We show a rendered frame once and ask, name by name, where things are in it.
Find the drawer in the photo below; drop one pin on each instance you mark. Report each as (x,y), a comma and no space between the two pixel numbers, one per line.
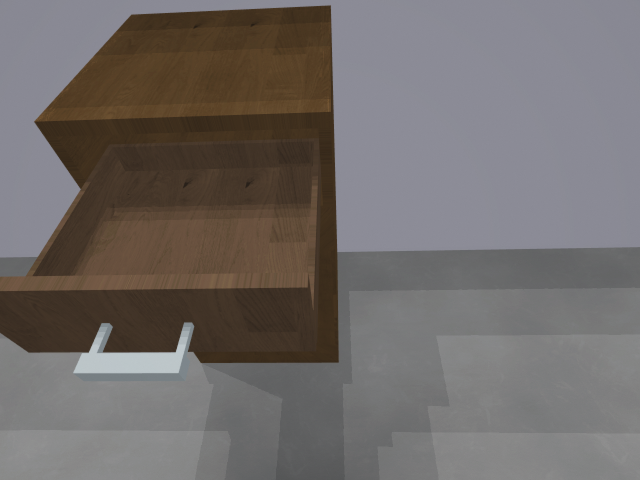
(223,234)

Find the cabinet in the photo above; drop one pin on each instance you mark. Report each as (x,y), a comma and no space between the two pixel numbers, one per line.
(228,75)

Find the handle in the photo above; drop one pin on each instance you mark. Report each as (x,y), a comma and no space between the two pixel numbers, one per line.
(98,366)

